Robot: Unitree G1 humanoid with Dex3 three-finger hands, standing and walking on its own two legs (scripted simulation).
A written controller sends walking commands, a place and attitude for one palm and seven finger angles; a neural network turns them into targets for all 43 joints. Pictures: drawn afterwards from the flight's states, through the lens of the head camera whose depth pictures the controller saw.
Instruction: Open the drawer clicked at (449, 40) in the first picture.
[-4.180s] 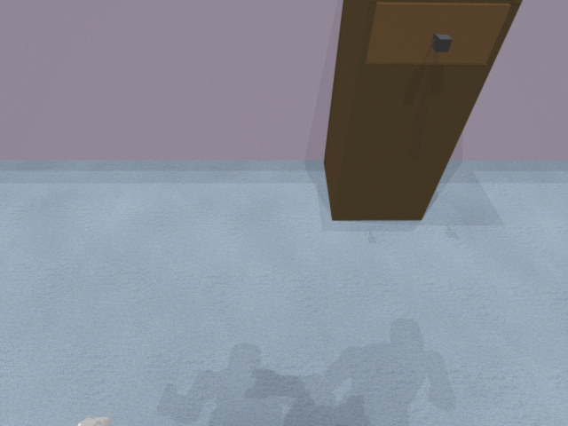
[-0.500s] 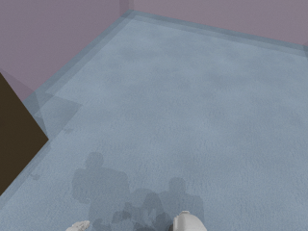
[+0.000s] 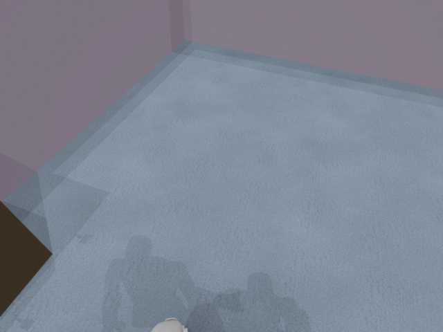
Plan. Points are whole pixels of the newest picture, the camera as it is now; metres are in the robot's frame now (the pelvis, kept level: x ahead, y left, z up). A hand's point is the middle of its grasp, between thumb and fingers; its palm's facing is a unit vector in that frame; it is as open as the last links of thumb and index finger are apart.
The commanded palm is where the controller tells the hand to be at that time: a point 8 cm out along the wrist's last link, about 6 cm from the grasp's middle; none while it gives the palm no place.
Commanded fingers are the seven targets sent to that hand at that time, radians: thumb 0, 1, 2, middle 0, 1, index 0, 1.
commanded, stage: walk to a spot facing it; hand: left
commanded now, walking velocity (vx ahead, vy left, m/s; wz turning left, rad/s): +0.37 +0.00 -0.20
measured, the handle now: out of the picture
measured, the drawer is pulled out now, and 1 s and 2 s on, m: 0.00 0.00 0.00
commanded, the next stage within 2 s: turn to face it in 0.46 s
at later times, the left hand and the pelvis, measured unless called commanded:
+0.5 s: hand (157, 258) +0.31 +0.18 -0.16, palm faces -0.18 -0.96 -0.20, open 7.4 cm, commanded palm none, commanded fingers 0.00 0.90 0.90 -0.20 -0.30 -0.20 -0.30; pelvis +0.20 +0.01 +0.00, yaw -12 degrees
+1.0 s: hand (196, 210) +0.46 +0.11 -0.17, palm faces -0.05 -0.98 -0.17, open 7.2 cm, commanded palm none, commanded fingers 0.00 0.90 0.90 -0.20 -0.30 -0.20 -0.30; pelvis +0.33 -0.05 -0.01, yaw -4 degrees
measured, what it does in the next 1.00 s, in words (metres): walks ahead: left foot, then right foot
